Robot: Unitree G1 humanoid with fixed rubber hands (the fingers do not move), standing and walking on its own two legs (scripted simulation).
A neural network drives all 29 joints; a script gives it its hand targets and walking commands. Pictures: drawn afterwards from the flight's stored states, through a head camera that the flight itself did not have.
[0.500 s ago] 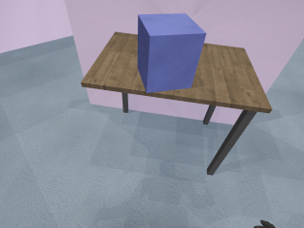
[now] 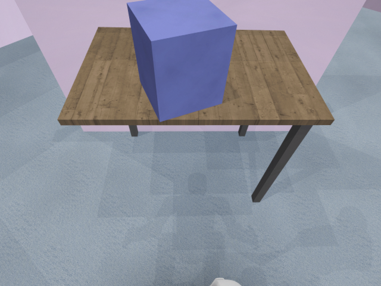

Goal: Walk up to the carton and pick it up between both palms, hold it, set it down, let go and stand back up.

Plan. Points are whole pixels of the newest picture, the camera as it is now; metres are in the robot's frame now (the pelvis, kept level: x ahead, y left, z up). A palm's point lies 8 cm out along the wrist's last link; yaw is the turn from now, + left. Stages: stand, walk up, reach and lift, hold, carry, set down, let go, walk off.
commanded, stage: walk up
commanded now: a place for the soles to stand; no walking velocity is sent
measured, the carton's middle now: (179, 58) +0.69 +0.03 +0.09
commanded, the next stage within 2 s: none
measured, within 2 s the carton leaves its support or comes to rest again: neither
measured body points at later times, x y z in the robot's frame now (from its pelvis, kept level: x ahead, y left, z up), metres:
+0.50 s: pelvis -0.01 -0.04 +0.00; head +0.00 -0.03 +0.45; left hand +0.07 +0.29 -0.11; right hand +0.06 -0.38 -0.10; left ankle +0.00 +0.11 -0.71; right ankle +0.01 -0.17 -0.72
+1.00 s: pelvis +0.01 -0.04 +0.02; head +0.00 -0.04 +0.47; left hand +0.07 +0.29 -0.10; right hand +0.10 -0.35 -0.11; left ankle +0.02 +0.09 -0.72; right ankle +0.02 -0.16 -0.72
